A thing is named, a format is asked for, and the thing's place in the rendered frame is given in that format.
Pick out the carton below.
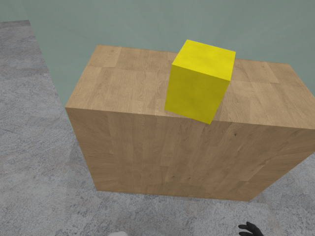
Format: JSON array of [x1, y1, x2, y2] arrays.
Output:
[[164, 39, 236, 124]]

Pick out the robot right hand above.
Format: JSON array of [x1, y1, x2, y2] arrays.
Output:
[[238, 221, 264, 236]]

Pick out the pedestal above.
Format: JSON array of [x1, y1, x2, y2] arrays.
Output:
[[65, 44, 315, 202]]

